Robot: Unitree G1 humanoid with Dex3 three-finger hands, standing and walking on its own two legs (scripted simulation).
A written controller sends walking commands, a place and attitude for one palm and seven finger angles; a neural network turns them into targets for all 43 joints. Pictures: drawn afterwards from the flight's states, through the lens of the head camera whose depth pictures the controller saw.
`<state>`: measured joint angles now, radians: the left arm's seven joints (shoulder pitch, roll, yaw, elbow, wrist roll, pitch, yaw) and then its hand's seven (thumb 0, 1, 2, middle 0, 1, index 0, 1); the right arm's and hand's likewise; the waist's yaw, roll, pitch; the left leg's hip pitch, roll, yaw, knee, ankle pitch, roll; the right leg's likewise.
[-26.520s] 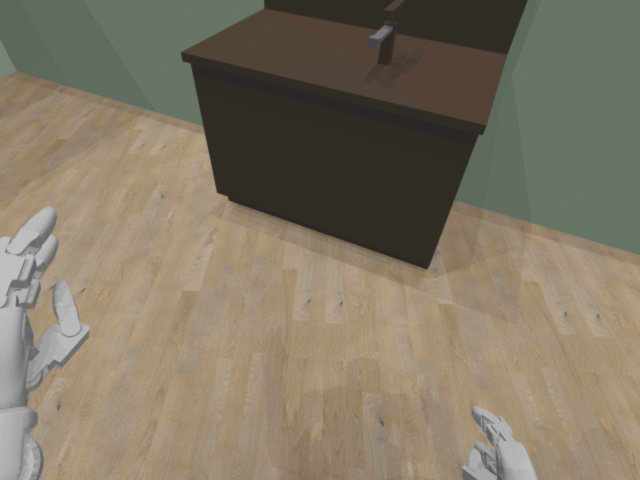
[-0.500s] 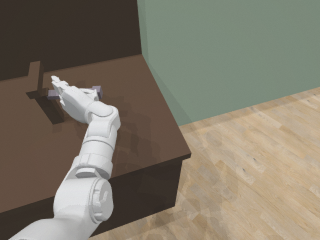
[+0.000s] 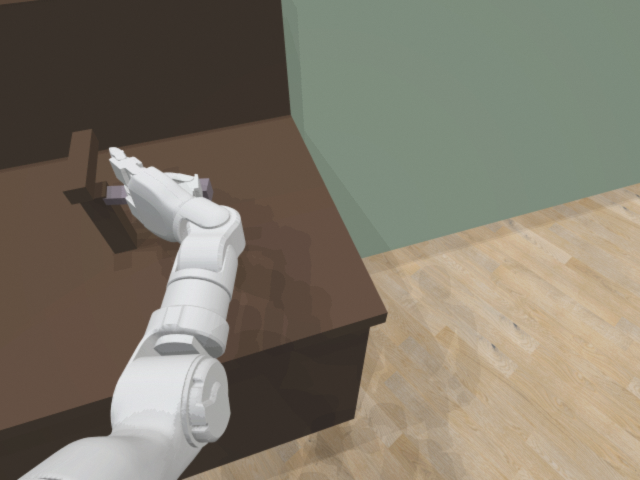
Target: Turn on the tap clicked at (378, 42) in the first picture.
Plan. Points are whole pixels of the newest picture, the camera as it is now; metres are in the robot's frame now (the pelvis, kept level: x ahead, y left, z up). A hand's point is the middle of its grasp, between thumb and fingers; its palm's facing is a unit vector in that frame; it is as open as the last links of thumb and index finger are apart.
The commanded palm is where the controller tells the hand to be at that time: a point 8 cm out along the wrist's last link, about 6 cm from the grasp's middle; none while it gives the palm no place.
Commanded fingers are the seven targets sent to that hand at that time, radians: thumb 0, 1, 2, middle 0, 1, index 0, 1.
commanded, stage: lift the hand up off the lever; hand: left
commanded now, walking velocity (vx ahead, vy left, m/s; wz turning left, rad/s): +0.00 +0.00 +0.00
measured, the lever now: (202, 191) +0.50 +0.19 +0.08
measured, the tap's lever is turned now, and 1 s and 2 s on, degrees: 75 75 75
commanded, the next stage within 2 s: draw the hand back beside the body in 0.54 s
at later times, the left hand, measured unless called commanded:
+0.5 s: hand (197, 191) +0.42 +0.16 +0.16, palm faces +0.78 -0.62 -0.13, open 7.8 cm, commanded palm +0.37 +0.17 +0.16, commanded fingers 0.00 0.90 0.90 -0.15 -0.15 -0.15 -0.15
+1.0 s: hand (157, 252) +0.34 +0.19 +0.14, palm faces +0.34 -0.92 -0.18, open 7.7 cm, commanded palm +0.31 +0.21 +0.17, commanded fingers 0.00 0.90 0.90 -0.17 -0.21 -0.17 -0.21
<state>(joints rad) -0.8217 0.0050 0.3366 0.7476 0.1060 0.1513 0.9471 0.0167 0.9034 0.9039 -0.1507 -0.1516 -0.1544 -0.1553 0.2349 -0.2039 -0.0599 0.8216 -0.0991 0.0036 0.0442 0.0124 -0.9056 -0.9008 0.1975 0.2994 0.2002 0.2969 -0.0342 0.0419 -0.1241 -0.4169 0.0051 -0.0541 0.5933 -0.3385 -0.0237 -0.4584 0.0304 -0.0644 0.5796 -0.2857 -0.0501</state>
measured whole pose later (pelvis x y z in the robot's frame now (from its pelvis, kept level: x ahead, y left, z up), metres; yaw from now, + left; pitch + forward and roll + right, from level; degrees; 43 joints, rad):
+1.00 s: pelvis -0.02 +0.00 +0.01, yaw -4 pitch -3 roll +0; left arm -0.18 0.26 0.20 0.26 -0.08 0.07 0.24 0.02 0.90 0.90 -0.17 -0.18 -0.17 -0.19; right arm 0.25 -0.24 -0.04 0.68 0.03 0.06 -0.04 0.02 -0.91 -0.90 0.20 0.30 0.20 0.30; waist -0.03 0.05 -0.01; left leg -0.09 0.03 0.01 0.41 -0.26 -0.02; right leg -0.16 0.06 0.00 0.42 -0.20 -0.05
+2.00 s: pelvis -0.01 +0.02 +0.02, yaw -1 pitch -5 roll -1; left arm 0.44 0.32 0.27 -0.37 -0.08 -0.11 0.12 0.02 0.90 0.90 -0.20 -0.30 -0.21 -0.31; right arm 0.18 -0.23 -0.02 0.65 0.01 -0.05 -0.04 0.02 -0.90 -0.90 0.20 0.30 0.20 0.30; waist 0.07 0.07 0.04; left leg -0.06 -0.01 -0.03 0.42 -0.27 0.01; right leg -0.10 0.01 -0.04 0.39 -0.21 -0.02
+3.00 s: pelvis -0.11 +0.05 +0.00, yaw -1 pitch -1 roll -1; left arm 0.46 0.35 0.32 -0.44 -0.01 -0.20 0.15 0.01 0.89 0.90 -0.21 -0.30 -0.21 -0.31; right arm 0.21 -0.22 -0.01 0.57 0.01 -0.04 -0.07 0.02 -0.90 -0.90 0.20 0.30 0.20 0.30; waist 0.02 0.04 0.06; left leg -0.38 -0.02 0.01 0.57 -0.21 0.05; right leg -0.39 0.01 0.00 0.49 -0.16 0.02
